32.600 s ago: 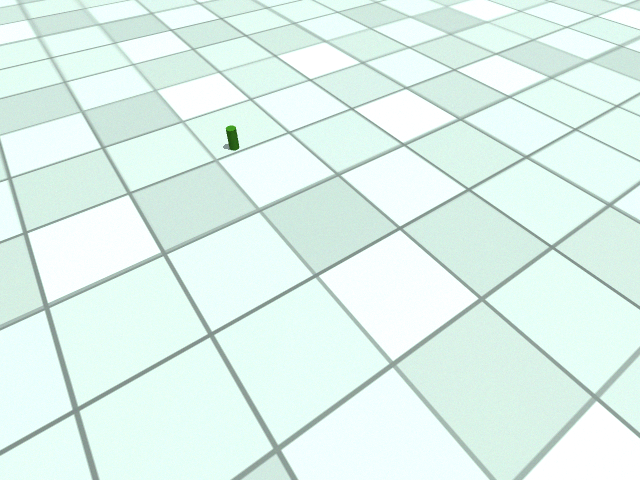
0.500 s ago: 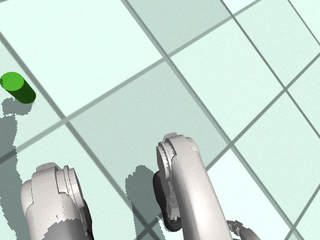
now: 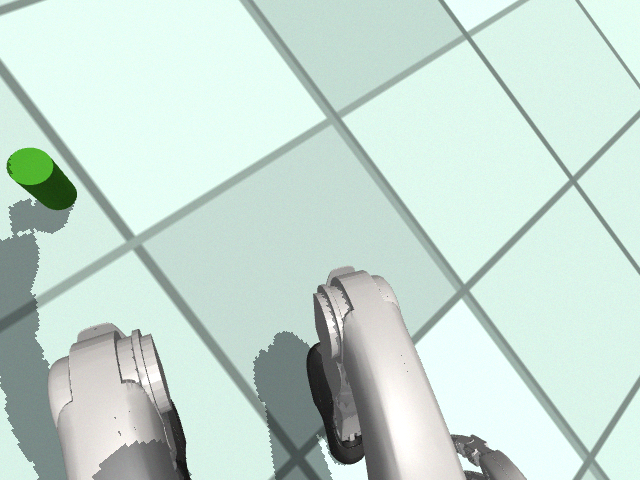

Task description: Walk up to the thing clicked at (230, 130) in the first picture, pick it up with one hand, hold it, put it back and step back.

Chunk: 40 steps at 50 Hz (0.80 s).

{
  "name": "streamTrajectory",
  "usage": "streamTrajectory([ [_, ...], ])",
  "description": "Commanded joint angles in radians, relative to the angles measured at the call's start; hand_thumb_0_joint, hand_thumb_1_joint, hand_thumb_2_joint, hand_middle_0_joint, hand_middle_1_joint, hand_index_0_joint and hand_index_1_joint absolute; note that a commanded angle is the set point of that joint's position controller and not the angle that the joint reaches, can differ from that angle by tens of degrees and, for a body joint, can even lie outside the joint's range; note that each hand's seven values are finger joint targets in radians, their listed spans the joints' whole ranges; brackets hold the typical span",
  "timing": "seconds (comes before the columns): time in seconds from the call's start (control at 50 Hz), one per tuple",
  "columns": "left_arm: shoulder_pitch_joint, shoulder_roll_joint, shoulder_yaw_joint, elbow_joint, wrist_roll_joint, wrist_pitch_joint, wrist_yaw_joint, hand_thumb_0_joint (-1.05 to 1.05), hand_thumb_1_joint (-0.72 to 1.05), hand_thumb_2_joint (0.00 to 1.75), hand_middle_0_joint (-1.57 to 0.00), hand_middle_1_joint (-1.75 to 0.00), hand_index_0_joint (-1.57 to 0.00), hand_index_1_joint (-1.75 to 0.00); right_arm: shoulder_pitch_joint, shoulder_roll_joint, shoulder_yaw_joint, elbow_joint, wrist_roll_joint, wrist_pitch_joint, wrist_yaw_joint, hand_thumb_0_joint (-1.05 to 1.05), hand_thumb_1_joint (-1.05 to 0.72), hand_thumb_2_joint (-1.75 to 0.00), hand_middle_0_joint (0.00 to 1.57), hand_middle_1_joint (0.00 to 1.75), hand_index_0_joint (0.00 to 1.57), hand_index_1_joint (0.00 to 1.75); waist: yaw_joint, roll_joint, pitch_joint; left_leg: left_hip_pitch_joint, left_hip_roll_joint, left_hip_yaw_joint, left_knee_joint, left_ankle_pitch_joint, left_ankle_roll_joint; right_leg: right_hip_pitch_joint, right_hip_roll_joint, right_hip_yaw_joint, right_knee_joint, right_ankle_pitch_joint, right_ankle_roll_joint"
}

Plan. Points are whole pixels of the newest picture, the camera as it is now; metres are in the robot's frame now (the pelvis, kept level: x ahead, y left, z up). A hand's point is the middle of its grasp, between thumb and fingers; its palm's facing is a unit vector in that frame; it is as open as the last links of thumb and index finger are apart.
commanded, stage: rise first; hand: left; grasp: from above
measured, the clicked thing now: (45, 181) +0.54 +0.27 -0.28
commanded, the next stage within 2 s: approach in 0.10 s
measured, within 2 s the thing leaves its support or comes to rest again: neither
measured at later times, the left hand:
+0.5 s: hand (8, 156) +0.52 +0.27 -0.15, palm faces -0.41 -0.06 -0.91, open 13.9 cm
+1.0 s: hand out of the picture +0.52 +0.29 -0.16, palm faces -0.48 -0.06 -0.88, open 13.4 cm
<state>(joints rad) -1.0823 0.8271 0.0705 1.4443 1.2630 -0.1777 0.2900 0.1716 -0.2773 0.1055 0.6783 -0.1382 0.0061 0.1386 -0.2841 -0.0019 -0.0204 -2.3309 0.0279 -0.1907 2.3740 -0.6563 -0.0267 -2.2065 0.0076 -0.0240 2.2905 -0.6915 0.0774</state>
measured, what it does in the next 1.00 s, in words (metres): stands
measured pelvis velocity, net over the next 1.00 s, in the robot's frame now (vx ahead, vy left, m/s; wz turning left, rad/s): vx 0.00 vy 0.00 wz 0.00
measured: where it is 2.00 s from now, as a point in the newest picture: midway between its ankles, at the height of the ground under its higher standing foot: (260, 450)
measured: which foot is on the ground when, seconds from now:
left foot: down 0.00-1.00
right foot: down 0.00-1.00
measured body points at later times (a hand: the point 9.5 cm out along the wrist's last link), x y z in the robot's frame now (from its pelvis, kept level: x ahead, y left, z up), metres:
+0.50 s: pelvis +0.00 +0.00 +0.00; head +0.25 +0.08 +0.36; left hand +0.54 +0.27 -0.10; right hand +0.03 -0.27 -0.09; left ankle +0.08 +0.14 -0.31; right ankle +0.10 -0.15 -0.30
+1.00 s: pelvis +0.00 +0.00 -0.01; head +0.26 +0.06 +0.35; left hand +0.54 +0.29 -0.11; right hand +0.02 -0.27 -0.11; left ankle +0.08 +0.14 -0.31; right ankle +0.10 -0.15 -0.31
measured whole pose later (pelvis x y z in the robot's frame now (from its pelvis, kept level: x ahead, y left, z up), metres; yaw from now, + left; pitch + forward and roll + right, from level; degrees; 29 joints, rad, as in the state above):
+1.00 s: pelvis +0.00 +0.00 -0.01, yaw +0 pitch +34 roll -9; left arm -1.15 0.85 0.02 1.42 1.20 -0.10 0.19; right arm 0.20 -0.28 0.16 0.64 -0.14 0.03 0.12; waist -0.32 -0.01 0.03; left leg -2.36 0.03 -0.20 2.40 -0.65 -0.04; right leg -2.25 0.02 -0.03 2.32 -0.67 0.08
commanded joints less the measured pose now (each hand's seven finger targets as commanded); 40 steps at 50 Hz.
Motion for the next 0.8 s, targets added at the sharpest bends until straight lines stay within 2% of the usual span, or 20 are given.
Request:
streamTrajectory([
  [0.0,-0.322,0.238,0.022,-0.161,-0.010,0.010,0.035,0.00,-0.59,1.03,-0.07,-1.04,-0.06,-1.04,0.218,-0.255,-0.088,-0.010,0.004,0.003,-0.016,0.00,-0.91,-0.90,0.20,0.30,0.20,0.30,-0.014,0.345,-0.690,0.564,-0.016,0.132,-0.245,0.140,0.045,0.304,0.028,-0.140,-0.238,0.226,-0.105],
  [0.02,-0.339,0.231,0.018,-0.164,-0.014,0.010,0.033,0.00,-0.58,1.02,-0.07,-1.03,-0.06,-1.04,0.224,-0.255,-0.088,-0.009,0.004,0.002,-0.016,0.00,-0.91,-0.90,0.20,0.30,0.20,0.30,-0.024,0.332,-0.701,0.566,-0.015,0.132,-0.236,0.145,0.048,0.307,0.029,-0.139,-0.241,0.234,-0.103],
  [0.06,-0.332,0.228,0.013,-0.168,-0.015,0.014,0.032,0.00,-0.59,1.02,-0.07,-1.04,-0.06,-1.05,0.221,-0.253,-0.089,-0.001,0.006,0.004,-0.018,0.00,-0.91,-0.90,0.20,0.30,0.20,0.30,-0.013,0.325,-0.706,0.561,-0.014,0.136,-0.234,0.156,0.048,0.315,0.029,-0.135,-0.244,0.246,-0.102],
  [0.1,-0.343,0.228,0.012,-0.179,-0.018,0.015,0.027,0.00,-0.58,1.01,-0.07,-1.04,-0.07,-1.04,0.227,-0.252,-0.089,-0.003,0.007,0.003,-0.017,0.00,-0.91,-0.90,0.20,0.30,0.20,0.30,-0.024,0.336,-0.703,0.567,-0.013,0.134,-0.235,0.165,0.047,0.318,0.027,-0.135,-0.241,0.255,-0.101],
  [0.16,-0.343,0.233,0.017,-0.161,-0.017,0.017,0.026,0.00,-0.58,1.01,-0.07,-1.03,-0.07,-1.04,0.219,-0.257,-0.090,-0.007,0.010,0.006,-0.021,0.00,-0.91,-0.90,0.20,0.30,0.20,0.30,-0.021,0.358,-0.682,0.585,-0.013,0.122,-0.253,0.150,0.041,0.271,0.022,-0.139,-0.231,0.234,-0.106],
  [0.18,-0.332,0.202,0.000,-0.148,-0.017,0.015,0.024,0.00,-0.61,1.09,-0.08,-0.99,-0.05,-1.03,0.216,-0.253,-0.087,-0.008,0.008,0.006,-0.020,0.00,-0.92,-0.90,0.20,0.30,0.20,0.30,-0.026,0.359,-0.662,0.574,-0.013,0.120,-0.256,0.137,0.039,0.263,0.023,-0.143,-0.228,0.224,-0.108],
  [0.2,-0.340,0.178,-0.010,-0.141,-0.014,0.014,0.021,0.00,-0.55,1.01,-0.07,-1.07,-0.08,-1.06,0.222,-0.253,-0.087,-0.001,0.007,0.006,-0.018,0.00,-0.91,-0.90,0.20,0.30,0.20,0.30,-0.038,0.345,-0.652,0.574,-0.014,0.117,-0.260,0.131,0.041,0.255,0.023,-0.146,-0.231,0.219,-0.108],
  [0.28,-0.434,0.150,-0.041,-0.177,-0.018,0.007,0.030,0.00,-0.54,1.00,-0.07,-1.09,-0.08,-1.08,0.235,-0.254,-0.080,0.004,0.004,-0.002,-0.020,0.00,-0.91,-0.90,0.20,0.30,0.20,0.30,-0.068,0.356,-0.675,0.573,-0.013,0.124,-0.241,0.130,0.043,0.270,0.026,-0.143,-0.240,0.230,-0.106],
  [0.3,-0.450,0.134,-0.047,-0.162,-0.021,0.011,0.036,0.00,-0.53,0.99,-0.07,-1.09,-0.09,-1.08,0.238,-0.257,-0.082,0.007,0.002,-0.005,-0.022,0.00,-0.91,-0.90,0.20,0.30,0.20,0.30,-0.073,0.352,-0.663,0.579,-0.011,0.120,-0.241,0.129,0.042,0.248,0.025,-0.144,-0.236,0.230,-0.106],
  [0.34,-0.507,0.111,-0.077,-0.136,-0.020,0.008,0.043,0.00,-0.53,1.01,-0.08,-1.09,-0.09,-1.08,0.244,-0.256,-0.074,0.018,-0.001,-0.008,-0.024,0.00,-0.91,-0.90,0.20,0.30,0.20,0.30,-0.103,0.344,-0.656,0.556,-0.010,0.124,-0.226,0.119,0.045,0.249,0.032,-0.145,-0.244,0.229,-0.106],
  [0.4,-0.575,0.123,-0.077,-0.113,-0.003,0.021,0.070,0.00,-0.51,1.02,-0.08,-1.09,-0.09,-1.08,0.256,-0.266,-0.065,0.017,-0.007,-0.013,-0.030,0.00,-0.90,-0.90,0.20,0.30,0.20,0.30,-0.112,0.371,-0.684,0.580,-0.008,0.115,-0.223,0.138,0.040,0.227,0.032,-0.155,-0.226,0.244,-0.108],
  [0.42,-0.562,0.090,-0.094,-0.056,0.003,0.033,0.078,0.00,-0.52,1.00,-0.07,-1.10,-0.09,-1.08,0.253,-0.260,-0.058,0.014,-0.012,-0.016,-0.029,0.00,-0.91,-0.90,0.20,0.30,0.20,0.30,-0.126,0.380,-0.652,0.576,-0.009,0.115,-0.225,0.131,0.039,0.220,0.033,-0.158,-0.222,0.240,-0.110],
  [0.48,-0.610,0.141,-0.069,-0.018,0.027,0.065,0.106,0.00,-0.52,1.00,-0.08,-1.09,-0.09,-1.08,0.254,-0.271,-0.043,0.002,-0.017,-0.017,-0.032,0.00,-0.90,-0.90,0.20,0.30,0.20,0.30,-0.121,0.407,-0.657,0.553,-0.012,0.117,-0.233,0.111,0.038,0.210,0.035,-0.160,-0.213,0.222,-0.112],
  [0.56,-0.560,0.179,-0.042,0.019,0.042,0.134,0.120,0.00,-0.51,1.02,-0.09,-1.09,-0.10,-1.08,0.243,-0.275,-0.028,-0.046,-0.013,-0.011,-0.032,0.00,-0.90,-0.90,0.20,0.30,0.20,0.30,-0.096,0.426,-0.732,0.566,-0.013,0.131,-0.230,0.167,0.040,0.273,0.038,-0.152,-0.203,0.267,-0.113],
  [0.58,-0.544,0.194,-0.029,0.022,0.031,0.151,0.120,0.00,-0.51,1.01,-0.08,-1.08,-0.09,-1.07,0.236,-0.278,-0.029,-0.053,-0.007,-0.008,-0.035,0.00,-0.90,-0.90,0.20,0.30,0.20,0.30,-0.078,0.424,-0.728,0.555,-0.013,0.132,-0.234,0.166,0.043,0.263,0.037,-0.148,-0.204,0.265,-0.112],
  [0.64,-0.483,0.193,-0.030,0.030,0.013,0.190,0.092,0.00,-0.51,1.05,-0.10,-1.08,-0.10,-1.08,0.228,-0.271,-0.018,-0.068,0.006,0.001,-0.038,0.00,-0.90,-0.90,0.20,0.30,0.20,0.30,-0.085,0.376,-0.711,0.517,-0.011,0.132,-0.222,0.173,0.052,0.289,0.042,-0.145,-0.202,0.272,-0.109],
  [0.68,-0.444,0.235,-0.014,-0.005,-0.012,0.199,0.069,0.00,-0.50,1.07,-0.10,-1.10,-0.10,-1.10,0.218,-0.267,-0.014,-0.074,0.013,0.008,-0.040,0.00,-0.90,-0.90,0.20,0.30,0.20,0.30,-0.059,0.339,-0.731,0.468,-0.011,0.145,-0.209,0.176,0.062,0.350,0.048,-0.131,-0.214,0.279,-0.101],
  [0.72,-0.393,0.244,-0.004,-0.028,-0.034,0.202,0.039,0.00,-0.49,1.06,-0.11,-1.10,-0.11,-1.09,0.226,-0.261,-0.014,-0.071,0.015,0.012,-0.040,0.00,-0.90,-0.89,0.20,0.30,0.20,0.30,-0.053,0.304,-0.702,0.438,-0.008,0.147,-0.200,0.182,0.067,0.377,0.046,-0.126,-0.215,0.286,-0.094],
  [0.76,-0.395,0.244,-0.008,-0.073,-0.051,0.185,0.001,0.00,-0.50,1.06,-0.10,-1.10,-0.10,-1.10,0.224,-0.260,-0.017,-0.074,0.016,0.018,-0.041,0.00,-0.91,-0.90,0.20,0.30,0.20,0.30,-0.069,0.301,-0.689,0.434,-0.007,0.139,-0.195,0.168,0.064,0.370,0.046,-0.129,-0.213,0.265,-0.098],
  [0.78,-0.419,0.263,-0.006,-0.132,-0.057,0.168,-0.016,0.00,-0.51,1.04,-0.09,-1.12,-0.10,-1.11,0.221,-0.263,-0.020,-0.072,0.016,0.021,-0.042,0.00,-0.91,-0.90,0.20,0.30,0.20,0.30,-0.067,0.301,-0.690,0.427,-0.006,0.138,-0.189,0.157,0.063,0.371,0.048,-0.128,-0.218,0.248,-0.100],
])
